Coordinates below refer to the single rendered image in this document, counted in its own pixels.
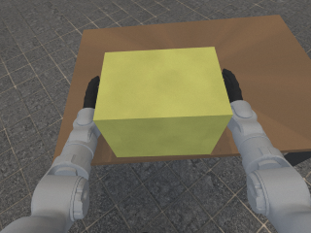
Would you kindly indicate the right robot hand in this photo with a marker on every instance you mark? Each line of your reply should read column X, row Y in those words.
column 233, row 90

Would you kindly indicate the robot left upper arm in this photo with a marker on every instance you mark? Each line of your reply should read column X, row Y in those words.
column 59, row 201

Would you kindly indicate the carton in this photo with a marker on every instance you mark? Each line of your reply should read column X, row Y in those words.
column 162, row 102

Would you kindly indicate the robot right upper arm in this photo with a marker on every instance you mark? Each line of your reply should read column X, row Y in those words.
column 281, row 195

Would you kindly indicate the left robot forearm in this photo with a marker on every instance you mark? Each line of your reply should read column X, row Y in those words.
column 79, row 150

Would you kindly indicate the table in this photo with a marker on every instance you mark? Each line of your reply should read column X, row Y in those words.
column 270, row 65

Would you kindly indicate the left robot hand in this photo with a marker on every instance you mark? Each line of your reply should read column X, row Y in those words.
column 91, row 93

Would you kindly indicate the right robot forearm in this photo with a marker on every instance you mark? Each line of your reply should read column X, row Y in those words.
column 252, row 143

